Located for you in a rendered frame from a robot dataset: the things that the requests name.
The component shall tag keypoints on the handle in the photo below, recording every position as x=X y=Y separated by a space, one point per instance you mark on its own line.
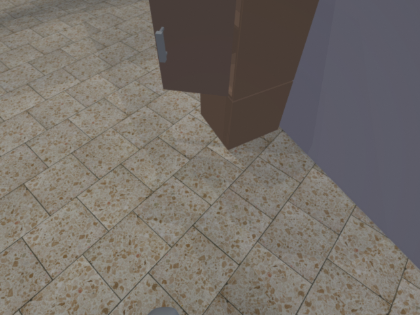
x=161 y=45

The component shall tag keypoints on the cupboard door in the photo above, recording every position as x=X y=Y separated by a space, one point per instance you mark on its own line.
x=198 y=36

